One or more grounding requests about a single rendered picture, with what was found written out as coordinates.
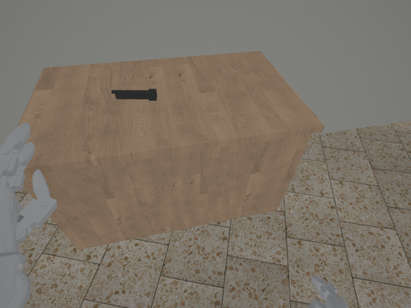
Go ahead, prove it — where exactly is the left robot hand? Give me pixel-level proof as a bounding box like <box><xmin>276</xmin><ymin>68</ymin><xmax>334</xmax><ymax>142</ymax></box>
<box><xmin>0</xmin><ymin>123</ymin><xmax>57</xmax><ymax>253</ymax></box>

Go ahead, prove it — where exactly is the counter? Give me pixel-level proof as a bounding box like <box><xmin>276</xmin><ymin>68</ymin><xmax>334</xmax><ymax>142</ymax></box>
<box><xmin>17</xmin><ymin>51</ymin><xmax>325</xmax><ymax>250</ymax></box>

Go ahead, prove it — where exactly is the left robot forearm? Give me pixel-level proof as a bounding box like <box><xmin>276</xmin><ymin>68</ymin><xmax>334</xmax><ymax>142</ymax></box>
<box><xmin>0</xmin><ymin>252</ymin><xmax>31</xmax><ymax>308</ymax></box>

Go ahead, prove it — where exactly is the right robot hand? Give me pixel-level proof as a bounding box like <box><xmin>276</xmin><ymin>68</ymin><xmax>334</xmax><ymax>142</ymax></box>
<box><xmin>309</xmin><ymin>275</ymin><xmax>348</xmax><ymax>308</ymax></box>

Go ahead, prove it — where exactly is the tap lever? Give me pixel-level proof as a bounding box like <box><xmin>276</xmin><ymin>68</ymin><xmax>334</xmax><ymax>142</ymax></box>
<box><xmin>112</xmin><ymin>89</ymin><xmax>157</xmax><ymax>101</ymax></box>

